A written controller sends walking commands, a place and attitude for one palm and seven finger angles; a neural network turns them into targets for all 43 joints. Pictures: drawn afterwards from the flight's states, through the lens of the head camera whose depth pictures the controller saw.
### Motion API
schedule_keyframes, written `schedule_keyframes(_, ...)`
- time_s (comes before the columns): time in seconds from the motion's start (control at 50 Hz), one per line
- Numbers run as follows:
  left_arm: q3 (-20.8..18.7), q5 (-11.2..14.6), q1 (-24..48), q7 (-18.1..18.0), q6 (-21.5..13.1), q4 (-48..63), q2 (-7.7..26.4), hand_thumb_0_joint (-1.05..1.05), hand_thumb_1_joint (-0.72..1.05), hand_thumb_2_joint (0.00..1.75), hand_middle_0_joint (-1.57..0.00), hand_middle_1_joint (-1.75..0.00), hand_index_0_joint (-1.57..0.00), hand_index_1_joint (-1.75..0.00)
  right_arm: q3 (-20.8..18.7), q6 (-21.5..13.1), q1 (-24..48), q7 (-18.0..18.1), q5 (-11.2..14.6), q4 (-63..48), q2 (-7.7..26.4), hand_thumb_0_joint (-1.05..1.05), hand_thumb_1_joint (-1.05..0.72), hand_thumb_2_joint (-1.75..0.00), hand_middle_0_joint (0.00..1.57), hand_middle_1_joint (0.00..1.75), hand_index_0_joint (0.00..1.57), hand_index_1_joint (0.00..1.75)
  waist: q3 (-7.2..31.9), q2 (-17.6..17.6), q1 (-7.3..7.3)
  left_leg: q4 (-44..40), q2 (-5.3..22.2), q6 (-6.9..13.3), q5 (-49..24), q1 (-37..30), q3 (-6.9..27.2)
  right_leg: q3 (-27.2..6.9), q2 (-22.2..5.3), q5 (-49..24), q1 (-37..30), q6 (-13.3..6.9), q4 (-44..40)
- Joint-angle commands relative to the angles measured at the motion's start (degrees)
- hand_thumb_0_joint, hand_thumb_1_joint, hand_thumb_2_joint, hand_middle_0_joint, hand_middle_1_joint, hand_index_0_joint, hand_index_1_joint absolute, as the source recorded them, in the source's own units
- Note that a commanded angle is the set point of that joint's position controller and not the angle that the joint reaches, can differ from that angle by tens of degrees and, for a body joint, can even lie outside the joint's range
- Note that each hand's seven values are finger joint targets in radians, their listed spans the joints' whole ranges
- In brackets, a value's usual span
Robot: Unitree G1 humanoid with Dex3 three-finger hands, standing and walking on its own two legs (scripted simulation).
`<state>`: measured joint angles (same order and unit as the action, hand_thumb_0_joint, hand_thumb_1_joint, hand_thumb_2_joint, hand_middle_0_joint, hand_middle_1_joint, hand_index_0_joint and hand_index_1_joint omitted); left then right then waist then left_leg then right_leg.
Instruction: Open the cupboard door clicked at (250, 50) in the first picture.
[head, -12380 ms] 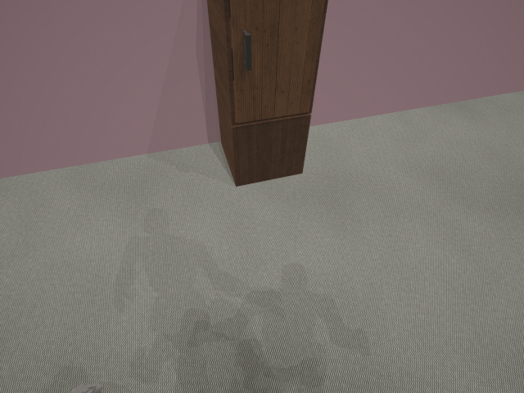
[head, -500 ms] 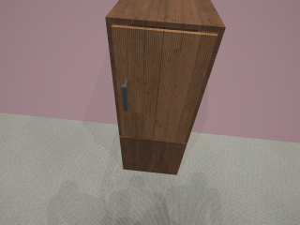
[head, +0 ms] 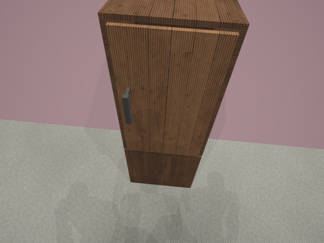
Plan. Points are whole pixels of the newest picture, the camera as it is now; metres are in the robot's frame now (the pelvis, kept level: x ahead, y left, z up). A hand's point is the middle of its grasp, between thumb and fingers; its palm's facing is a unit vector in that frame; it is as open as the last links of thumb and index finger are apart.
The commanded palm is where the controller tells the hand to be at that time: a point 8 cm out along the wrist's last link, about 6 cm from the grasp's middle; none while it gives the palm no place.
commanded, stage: come to a stop and stand still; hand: left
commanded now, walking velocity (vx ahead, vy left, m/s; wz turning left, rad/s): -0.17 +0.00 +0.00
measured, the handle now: (128, 106) +0.55 +0.16 -0.01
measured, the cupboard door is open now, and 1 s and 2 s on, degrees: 0 0 0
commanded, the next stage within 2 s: none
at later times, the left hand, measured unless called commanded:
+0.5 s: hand out of the picture -0.02 +0.21 -0.17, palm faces +0.05 -0.98 -0.21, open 7.4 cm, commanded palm none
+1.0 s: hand out of the picture -0.19 +0.20 -0.18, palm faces +0.13 -0.98 -0.16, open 7.4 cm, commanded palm none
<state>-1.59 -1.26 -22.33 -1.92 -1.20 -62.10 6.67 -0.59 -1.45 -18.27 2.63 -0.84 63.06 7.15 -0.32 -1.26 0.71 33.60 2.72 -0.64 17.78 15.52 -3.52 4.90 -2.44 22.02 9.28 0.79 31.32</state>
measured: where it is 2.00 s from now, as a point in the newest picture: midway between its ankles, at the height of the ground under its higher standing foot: outside the picture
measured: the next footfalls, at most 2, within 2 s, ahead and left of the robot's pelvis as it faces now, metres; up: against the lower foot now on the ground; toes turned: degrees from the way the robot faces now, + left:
left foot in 1.28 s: -0.18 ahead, +0.14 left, +0.00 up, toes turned +6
right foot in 1.62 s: -0.27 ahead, -0.07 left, +0.00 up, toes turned -1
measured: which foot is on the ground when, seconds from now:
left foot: down 0.00-1.00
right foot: down 0.00-1.00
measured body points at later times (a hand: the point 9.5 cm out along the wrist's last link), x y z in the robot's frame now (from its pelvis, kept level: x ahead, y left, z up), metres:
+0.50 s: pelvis -0.08 +0.02 -0.01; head -0.09 +0.03 +0.44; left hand -0.03 +0.26 -0.15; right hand +0.00 -0.21 -0.14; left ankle -0.01 +0.12 -0.73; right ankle -0.06 -0.11 -0.73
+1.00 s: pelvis -0.15 +0.04 +0.00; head -0.17 +0.05 +0.45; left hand -0.20 +0.25 -0.16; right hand -0.11 -0.19 -0.15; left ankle -0.01 +0.12 -0.73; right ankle -0.07 -0.10 -0.72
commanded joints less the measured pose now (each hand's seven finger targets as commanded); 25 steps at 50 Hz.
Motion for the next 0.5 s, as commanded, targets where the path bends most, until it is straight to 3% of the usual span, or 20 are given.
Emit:
schedule_keyframes(0.0,-1.8,-0.1,-6.6,-1.1,-0.2,2.8,7.9,0.0,0.9,0.9,-0.2,-0.3,-0.2,-0.3,-1.9,-0.4,-2.1,0.5,0.6,-3.4,5.2,0.0,-0.9,-0.9,0.2,0.3,0.2,0.3,3.1,-1.8,0.2,-0.9,2.2,1.8,-35.2,-0.7,-0.3,-2.8,-6.5,-54.4,-4.6,-2.0,2.4)
schedule_keyframes(0.06,-2.3,-0.2,-3.9,-1.1,0.5,4.9,7.8,0.0,0.9,0.9,-0.2,-0.3,-0.2,-0.3,-2.7,0.3,-1.2,0.3,0.3,-4.1,5.7,0.0,-0.9,-0.9,0.2,0.3,0.2,0.3,3.2,-0.7,-0.01,0.1,2.6,2.1,-35.2,-2.7,-0.4,-2.8,-6.4,-47.9,-1.1,-2.1,2.6)
schedule_keyframes(0.16,-2.0,-0.1,-0.8,-1.0,1.1,6.5,7.7,0.0,0.9,0.9,-0.2,-0.3,-0.2,-0.3,-2.4,0.8,0.8,-0.4,0.1,-5.5,5.4,0.0,-0.9,-0.9,0.2,0.3,0.2,0.3,1.6,-0.4,-0.03,-1.9,2.8,2.1,-26.8,-2.1,1.0,-3.8,-6.4,-33.7,1.1,-2.9,-0.9)
schedule_keyframes(0.18,-1.2,-0.2,-2.8,-2.6,0.1,5.8,9.5,0.0,0.9,0.9,-0.2,-0.3,-0.2,-0.3,-2.8,0.3,6.6,-0.8,0.7,-9.7,8.8,0.0,-0.9,-0.9,0.2,0.3,0.2,0.3,-2.4,-2.2,1.32,7.3,4.2,0.7,-25.1,-1.7,-0.3,-10.1,-7.6,-50.8,6.7,-1.3,-6.3)
schedule_keyframes(0.2,-1.8,-0.5,-0.8,-2.5,-0.8,6.8,12.2,0.0,0.9,0.9,-0.2,-0.3,-0.2,-0.3,-2.1,0.8,5.4,-1.6,0.7,-12.6,7.1,0.0,-0.9,-0.9,0.2,0.3,0.2,0.3,-1.1,-5.3,-0.52,8.1,1.4,0.3,-10.8,5.3,-1.0,-9.9,-11.6,-61.7,-0.7,-2.9,-4.9)
schedule_keyframes(0.22,-1.4,-0.4,0.1,-2.3,-1.3,7.8,11.8,0.0,0.9,0.9,-0.2,-0.3,-0.2,-0.3,-1.8,0.9,3.3,-1.9,0.3,-11.9,4.9,0.0,-0.9,-0.9,0.2,0.3,0.2,0.3,4.8,-11.7,-1.21,5.2,0.6,1.4,2.1,5.8,0.1,-8.6,-12.2,-61.9,-5.5,-5.4,-1.5)
schedule_keyframes(0.24,-1.1,-0.2,2.1,-2.1,-1.2,9.3,11.1,0.0,0.9,0.9,-0.2,-0.3,-0.2,-0.3,-2.1,1.0,2.9,-1.8,0.2,-12.1,5.6,0.0,-0.9,-0.9,0.2,0.3,0.2,0.3,6.3,-12.9,-1.33,2.7,-0.8,1.7,1.9,4.4,-0.6,-7.2,-11.0,-59.5,-6.6,-5.9,0.4)
schedule_keyframes(0.26,-1.1,0.0,3.4,-2.0,-1.0,10.4,11.5,0.0,0.9,0.9,-0.2,-0.3,-0.2,-0.3,-2.2,1.1,1.8,-1.8,0.3,-11.8,6.1,0.0,-0.9,-0.9,0.2,0.3,0.2,0.3,6.9,-8.8,-1.85,-0.3,-1.1,2.0,-3.0,1.1,-0.6,-6.6,-9.9,-50.7,-4.6,-5.8,1.2)
schedule_keyframes(0.28,-1.1,0.2,4.6,-1.9,-0.4,11.3,11.6,0.0,0.9,0.9,-0.2,-0.3,-0.2,-0.3,-2.2,1.0,1.6,-2.0,0.2,-11.5,6.9,0.0,-0.9,-0.9,0.2,0.3,0.2,0.3,5.7,-2.0,-1.99,-2.4,0.1,2.3,-11.2,-2.4,0.7,-5.6,-7.9,-37.7,-0.5,-4.9,1.9)
schedule_keyframes(0.3,-1.0,0.1,5.2,-1.7,0.5,12.0,10.9,0.0,0.9,0.9,-0.2,-0.3,-0.2,-0.3,-2.2,0.9,2.3,-2.0,-0.1,-11.4,8.0,0.0,-0.9,-0.9,0.2,0.3,0.2,0.3,1.8,7.3,-1.3,-3.7,3.2,3.4,-16.9,-2.3,3.9,-3.3,-4.7,-20.3,4.2,-3.4,1.7)
schedule_keyframes(0.32,-0.7,0.1,4.8,-1.5,1.3,12.0,10.2,0.0,0.9,0.9,-0.2,-0.3,-0.2,-0.3,-2.2,1.1,3.9,-2.0,-0.2,-12.0,9.2,0.0,-0.9,-0.9,0.2,0.3,0.2,0.3,-2.2,11.4,-0.57,-6.8,5.4,5.0,-15.3,1.9,8.0,-2.2,-1.5,-6.4,6.0,-2.3,0.3)
schedule_keyframes(0.34,-0.5,0.1,3.9,-1.2,1.6,11.8,9.9,0.0,0.9,0.9,-0.2,-0.3,-0.2,-0.3,-2.1,1.4,5.5,-1.9,-0.2,-13.0,9.8,0.0,-0.9,-0.9,0.2,0.3,0.2,0.3,-5.6,10.0,0.19,-9.5,5.6,5.4,-5.2,6.5,9.6,-2.3,-0.4,-0.2,6.1,-2.3,-1.9)
schedule_keyframes(0.38,-0.3,-0.3,3.8,-0.7,1.7,11.9,10.0,0.0,0.9,0.9,-0.2,-0.3,-0.2,-0.3,-2.3,1.9,5.9,-2.1,-0.4,-14.2,10.1,0.0,-0.9,-0.9,0.2,0.3,0.2,0.3,-8.6,2.7,-0.29,-10.9,3.0,4.0,10.3,10.3,8.2,-4.1,-1.3,5.6,8.6,-3.0,-5.3)
schedule_keyframes(0.42,-0.5,-0.4,4.3,-0.4,1.7,12.7,10.9,0.0,0.9,0.9,-0.2,-0.3,-0.2,-0.3,-2.3,2.0,3.9,-2.3,-0.7,-14.3,9.9,0.0,-0.9,-0.9,0.2,0.3,0.2,0.3,-6.6,1.5,-1.05,-9.9,1.9,3.5,11.6,8.2,6.8,-4.9,-2.4,9.7,11.2,-3.4,-6.5)
schedule_keyframes(0.48,-0.8,-0.3,3.3,-0.2,2.0,13.3,11.0,0.0,0.9,0.9,-0.2,-0.3,-0.2,-0.3,-2.5,2.2,2.3,-2.3,-1.0,-14.2,10.4,0.0,-0.9,-0.9,0.2,0.3,0.2,0.3,-5.0,4.1,-1.47,-12.1,2.3,3.6,15.5,8.0,8.6,-4.5,-1.2,12.2,13.3,-3.0,-5.7)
